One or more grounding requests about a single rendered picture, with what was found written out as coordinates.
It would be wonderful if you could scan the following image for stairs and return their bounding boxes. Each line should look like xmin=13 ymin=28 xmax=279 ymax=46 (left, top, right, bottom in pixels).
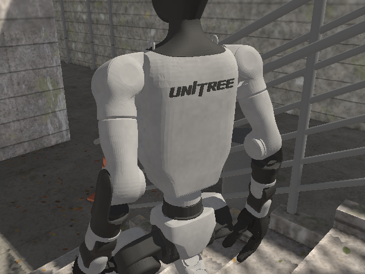
xmin=29 ymin=227 xmax=365 ymax=274

